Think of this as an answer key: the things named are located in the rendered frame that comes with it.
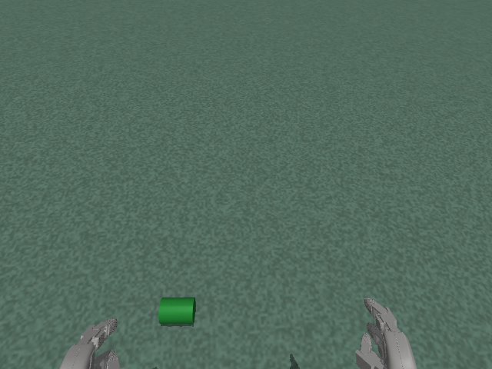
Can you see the left robot hand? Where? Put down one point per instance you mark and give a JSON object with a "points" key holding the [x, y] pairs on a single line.
{"points": [[82, 355]]}

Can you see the can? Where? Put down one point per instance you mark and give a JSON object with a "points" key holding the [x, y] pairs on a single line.
{"points": [[176, 311]]}

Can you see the right robot hand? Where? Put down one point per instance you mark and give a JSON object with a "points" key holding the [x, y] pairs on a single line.
{"points": [[393, 345]]}

